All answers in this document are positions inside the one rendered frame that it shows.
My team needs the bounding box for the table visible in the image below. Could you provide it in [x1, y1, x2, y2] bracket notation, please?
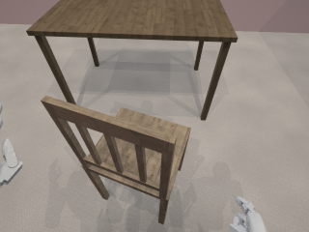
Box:
[26, 0, 238, 121]

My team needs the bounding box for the robot left hand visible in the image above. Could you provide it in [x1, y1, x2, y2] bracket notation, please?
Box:
[0, 102, 23, 188]

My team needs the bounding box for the chair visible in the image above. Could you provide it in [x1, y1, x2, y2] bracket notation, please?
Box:
[41, 96, 191, 224]

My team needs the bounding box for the robot right hand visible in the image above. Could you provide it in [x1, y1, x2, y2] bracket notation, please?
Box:
[230, 196, 267, 232]

